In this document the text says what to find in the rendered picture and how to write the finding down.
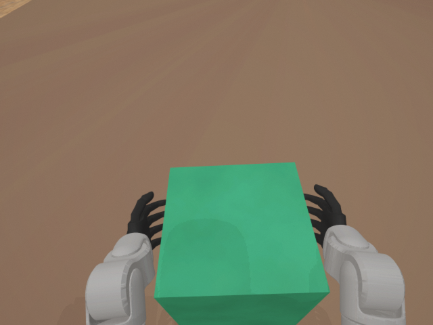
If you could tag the right robot hand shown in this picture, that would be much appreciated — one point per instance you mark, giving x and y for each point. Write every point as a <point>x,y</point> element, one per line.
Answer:
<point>330,215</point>

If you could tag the carton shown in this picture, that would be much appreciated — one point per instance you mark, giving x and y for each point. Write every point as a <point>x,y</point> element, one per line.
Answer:
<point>238,247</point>

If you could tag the left robot forearm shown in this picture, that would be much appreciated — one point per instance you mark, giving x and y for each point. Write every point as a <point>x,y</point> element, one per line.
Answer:
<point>114,292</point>

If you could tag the right robot forearm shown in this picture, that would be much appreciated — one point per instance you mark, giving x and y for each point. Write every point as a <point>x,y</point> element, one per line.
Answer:
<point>372,287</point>

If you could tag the left robot hand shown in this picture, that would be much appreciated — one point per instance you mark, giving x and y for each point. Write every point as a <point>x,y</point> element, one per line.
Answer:
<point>140,221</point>

